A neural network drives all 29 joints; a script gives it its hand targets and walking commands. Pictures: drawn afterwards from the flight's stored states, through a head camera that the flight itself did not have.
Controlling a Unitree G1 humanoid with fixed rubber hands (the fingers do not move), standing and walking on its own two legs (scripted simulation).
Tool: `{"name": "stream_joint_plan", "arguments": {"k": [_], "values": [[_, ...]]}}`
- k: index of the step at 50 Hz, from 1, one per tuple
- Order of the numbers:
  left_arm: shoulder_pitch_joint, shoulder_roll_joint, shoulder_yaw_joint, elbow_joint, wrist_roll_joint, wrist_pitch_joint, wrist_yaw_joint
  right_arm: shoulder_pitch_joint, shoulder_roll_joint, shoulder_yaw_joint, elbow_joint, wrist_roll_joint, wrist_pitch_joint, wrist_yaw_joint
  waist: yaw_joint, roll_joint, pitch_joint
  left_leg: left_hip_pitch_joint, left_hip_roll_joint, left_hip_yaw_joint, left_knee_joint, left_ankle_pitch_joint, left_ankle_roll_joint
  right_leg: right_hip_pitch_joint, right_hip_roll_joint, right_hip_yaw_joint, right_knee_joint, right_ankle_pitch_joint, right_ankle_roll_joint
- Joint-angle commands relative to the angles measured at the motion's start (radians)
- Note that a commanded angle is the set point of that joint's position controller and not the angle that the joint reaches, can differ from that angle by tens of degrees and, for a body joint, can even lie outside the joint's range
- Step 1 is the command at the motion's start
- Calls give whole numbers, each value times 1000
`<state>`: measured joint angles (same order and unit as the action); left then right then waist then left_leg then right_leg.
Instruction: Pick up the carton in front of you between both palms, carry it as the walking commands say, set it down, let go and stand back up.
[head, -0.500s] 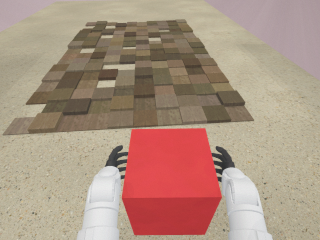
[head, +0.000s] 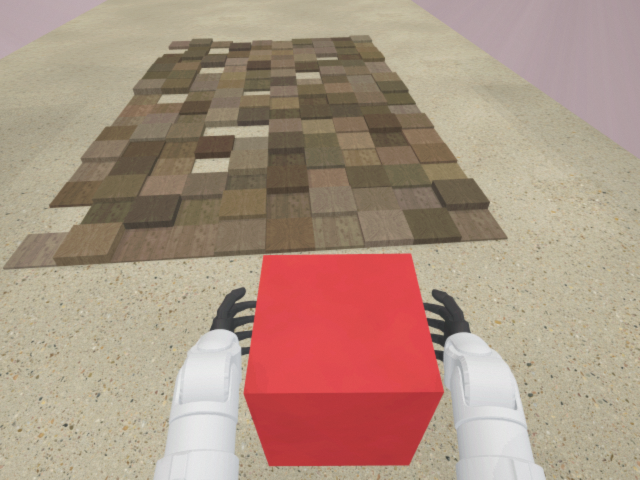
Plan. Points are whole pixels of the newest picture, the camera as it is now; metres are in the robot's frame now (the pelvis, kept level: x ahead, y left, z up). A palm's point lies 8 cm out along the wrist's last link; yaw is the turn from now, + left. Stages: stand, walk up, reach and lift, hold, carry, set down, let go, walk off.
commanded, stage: hold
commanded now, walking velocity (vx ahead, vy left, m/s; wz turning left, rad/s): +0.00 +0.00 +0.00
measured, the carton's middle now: (338, 362) +0.31 +0.00 -0.03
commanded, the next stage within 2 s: carry in 0.12 s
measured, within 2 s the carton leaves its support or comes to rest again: neither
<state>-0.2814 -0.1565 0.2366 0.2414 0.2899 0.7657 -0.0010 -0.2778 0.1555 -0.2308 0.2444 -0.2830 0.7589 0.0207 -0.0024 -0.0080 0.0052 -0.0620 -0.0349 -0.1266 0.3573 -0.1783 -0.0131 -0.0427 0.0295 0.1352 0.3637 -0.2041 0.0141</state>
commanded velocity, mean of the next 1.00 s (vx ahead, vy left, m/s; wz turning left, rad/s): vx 0.46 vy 0.00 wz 0.00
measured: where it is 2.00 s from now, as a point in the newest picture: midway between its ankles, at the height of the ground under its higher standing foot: (340, 302)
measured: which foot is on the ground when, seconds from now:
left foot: down 0.00-0.34, up 0.36-0.48, down 0.50-0.76, up 0.78-1.00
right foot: down 0.00-0.52, up 0.54-0.72, down 0.74-1.00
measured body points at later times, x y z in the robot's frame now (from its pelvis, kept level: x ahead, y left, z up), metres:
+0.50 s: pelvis +0.09 -0.02 -0.01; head +0.07 -0.01 +0.44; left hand +0.38 +0.13 +0.06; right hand +0.38 -0.17 +0.07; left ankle +0.09 +0.09 -0.75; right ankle +0.01 -0.14 -0.75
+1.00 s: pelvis +0.36 -0.06 +0.00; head +0.37 -0.07 +0.45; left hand +0.64 +0.10 +0.08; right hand +0.65 -0.20 +0.08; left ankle +0.40 +0.07 -0.69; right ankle +0.27 -0.13 -0.75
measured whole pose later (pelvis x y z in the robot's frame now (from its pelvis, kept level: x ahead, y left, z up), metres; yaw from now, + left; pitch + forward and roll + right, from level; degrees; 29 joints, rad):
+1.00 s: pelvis +0.36 -0.06 +0.00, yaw -1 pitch +6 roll +2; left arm -0.18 -0.14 0.13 -0.34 0.11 1.23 0.10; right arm -0.19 0.14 -0.11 -0.34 -0.11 1.23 -0.09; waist 0.04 -0.02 -0.10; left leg -0.60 0.08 0.12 0.87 -0.25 0.00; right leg -0.11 -0.02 -0.19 0.29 -0.29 -0.05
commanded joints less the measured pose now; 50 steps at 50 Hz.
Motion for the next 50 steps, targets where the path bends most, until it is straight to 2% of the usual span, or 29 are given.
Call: {"name": "stream_joint_plan", "arguments": {"k": [1, 5, 6, 8, 9, 13, 16, 17, 18, 19, 20, 22, 24, 25, 26, 27, 28, 29, 30, 32, 35, 37, 38, 39, 40, 41, 43, 45, 50], "values": [[-480, -929, -556, -37, -279, -30, -244, -485, 914, 543, -38, 267, -31, 229, 0, 10, -225, 84, -61, 66, -45, 166, -12, 5, 67, -71, -59, 164, 1], [-465, -923, -560, -49, -282, -29, -243, -468, 913, 547, -50, 270, -29, 226, 0, 8, -226, 86, -63, 65, -46, 182, -11, 13, 67, -68, -60, 183, 3], [-476, -929, -570, -52, -290, -26, -242, -488, 918, 554, -60, 277, -27, 223, 0, 26, -231, -29, 118, 49, 48, 49, 10, -113, -109, -36, 36, 69, -13], [-484, -927, -598, -93, -312, -24, -237, -474, 915, 579, -97, 294, -21, 216, 1, 30, -235, -114, 106, -2, -10, -399, 26, -194, -82, -7, 10, -339, -29], [-503, -927, -621, -127, -329, -20, -233, -482, 915, 599, -124, 306, -15, 210, -1, 32, -206, -153, 109, -20, -23, -542, 38, -251, -70, -8, 19, -472, -33], [-505, -908, -727, -240, -401, 35, -214, -463, 895, 694, -247, 364, 39, 179, -4, 109, -286, -108, 197, -79, -45, -408, 87, -292, -34, -152, 191, -210, -18], [-510, -869, -786, -326, -461, 118, -200, -472, 844, 753, -351, 410, 124, 155, -3, 108, -277, -215, 196, -33, -2, -480, 88, -212, -48, -163, 79, -268, -26], [-495, -851, -790, -336, -474, 150, -194, -473, 833, 771, -375, 428, 158, 149, 4, 11, -248, -308, 143, 57, 105, -419, 57, -154, -119, -61, 2, -321, -45], [-467, -831, -788, -342, -481, 181, -187, -480, 821, 787, -397, 446, 193, 145, 17, -165, -236, -434, 85, 175, 305, -318, 21, -68, -240, 117, -80, -358, -92], [-429, -813, -788, -353, -482, 209, -176, -485, 818, 810, -419, 475, 226, 145, 24, -266, -199, -583, 57, 233, 378, -298, 1, 24, -323, 261, -115, -256, -153], [-405, -804, -793, -386, -484, 236, -165, -498, 821, 834, -439, 509, 253, 147, 31, -257, -174, -648, 61, 237, 352, -352, 5, 67, -344, 295, -107, -81, -195], [-404, -813, -817, -475, -507, 287, -148, -477, 846, 865, -474, 567, 295, 151, 32, -156, -241, -561, 48, 260, 237, -298, 13, 92, -320, 181, -39, 141, -191], [-395, -833, -842, -550, -540, 329, -143, -408, 866, 868, -512, 593, 330, 151, 12, -114, -338, -220, 15, 323, 49, -105, 12, -48, -232, -30, 64, 71, -117], [-372, -840, -848, -568, -550, 347, -146, -375, 873, 860, -530, 596, 347, 148, 0, -76, -388, 48, 54, 273, 6, -66, 25, -225, -183, -121, 160, 25, -78], [-383, -841, -855, -601, -564, 370, -155, -330, 860, 839, -534, 572, 360, 141, -21, 124, -392, 215, 235, -19, -97, -208, 98, -433, -110, -242, 386, -38, -26], [-401, -849, -865, -621, -586, 391, -166, -303, 846, 821, -539, 534, 368, 129, -25, 319, -343, 332, 412, -291, -96, -16, 212, -685, -47, -272, 507, -237, -5], [-399, -860, -873, -614, -604, 402, -178, -291, 839, 820, -574, 519, 381, 121, -29, 264, -293, 351, 474, -332, -84, 153, 278, -793, -77, -214, 547, -382, -22], [-387, -857, -863, -617, -609, 409, -183, -306, 877, 827, -602, 531, 397, 117, -30, 167, -277, 355, 470, -277, -73, 270, 274, -820, -94, -200, 560, -419, -27], [-362, -863, -863, -631, -614, 416, -185, -307, 887, 828, -639, 541, 405, 116, -31, 111, -297, 359, 454, -214, -77, 242, 247, -810, -99, -199, 513, -401, -32], [-366, -868, -861, -651, -622, 425, -181, -366, 874, 841, -700, 567, 422, 117, -24, 119, -309, 260, 375, -39, -96, 191, 172, -663, -88, -234, 333, -230, -32], [-326, -842, -836, -660, -598, 441, -158, -359, 830, 845, -716, 595, 453, 126, -11, 165, -307, 73, 285, 161, -60, 105, 111, -381, -28, -341, 145, -49, -25], [-304, -821, -812, -655, -576, 455, -146, -344, 802, 843, -709, 603, 471, 132, -2, 95, -353, -141, 224, 279, 120, 113, 58, -1, 2, -407, 64, 45, -32], [-286, -806, -797, -643, -564, 464, -141, -355, 779, 839, -706, 606, 481, 135, 16, 22, -397, -290, 188, 332, 294, 61, 26, 190, -99, -274, 61, -38, -60], [-281, -787, -781, -623, -546, 468, -136, -403, 756, 840, -729, 616, 498, 140, 33, -252, -387, -498, 74, 356, 592, -157, -24, 235, -374, 224, -119, -161, -147], [-309, -784, -770, -611, -539, 475, -131, -444, 761, 849, -707, 632, 512, 144, 36, -277, -347, -678, 58, 240, 746, -339, 1, 302, -463, 394, -143, -63, -256], [-333, -797, -775, -624, -544, 482, -129, -443, 773, 848, -688, 640, 514, 150, 29, -168, -320, -732, 121, 166, 835, -339, 28, 272, -468, 345, -118, 48, -266], [-375, -844, -793, -634, -557, 485, -131, -432, 811, 830, -647, 635, 510, 155, 26, -24, -330, -734, 178, 143, 821, -227, 38, 216, -422, 196, -117, 140, -226], [-398, -890, -824, -645, -585, 480, -144, -402, 847, 822, -627, 604, 494, 151, 23, -32, -322, -672, 168, 175, 675, -143, 20, 177, -363, 36, -144, 244, -164], [-362, -906, -851, -645, -623, 461, -182, -303, 905, 817, -605, 529, 453, 123, 23, -108, -271, -639, 105, 282, 386, 3, 11, 195, -277, -160, -143, 442, -139]]}}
